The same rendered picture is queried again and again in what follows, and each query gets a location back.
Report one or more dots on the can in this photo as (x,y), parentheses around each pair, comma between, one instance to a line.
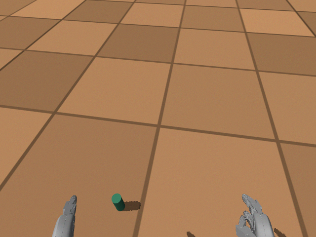
(118,202)

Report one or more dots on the left robot hand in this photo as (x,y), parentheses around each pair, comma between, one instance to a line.
(66,223)

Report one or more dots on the right robot hand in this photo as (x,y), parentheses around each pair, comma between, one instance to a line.
(260,225)

